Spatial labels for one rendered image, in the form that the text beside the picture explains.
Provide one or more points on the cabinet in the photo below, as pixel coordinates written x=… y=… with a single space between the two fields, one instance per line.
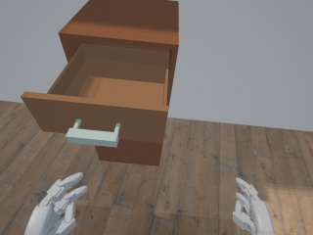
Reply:
x=151 y=25

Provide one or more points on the handle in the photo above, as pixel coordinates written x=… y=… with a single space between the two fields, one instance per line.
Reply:
x=93 y=137

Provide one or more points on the robot right hand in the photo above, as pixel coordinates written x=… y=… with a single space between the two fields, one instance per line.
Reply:
x=255 y=218

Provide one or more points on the robot left hand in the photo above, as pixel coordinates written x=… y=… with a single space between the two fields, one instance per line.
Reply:
x=45 y=216

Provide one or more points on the drawer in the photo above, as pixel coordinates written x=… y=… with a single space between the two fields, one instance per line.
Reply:
x=103 y=86

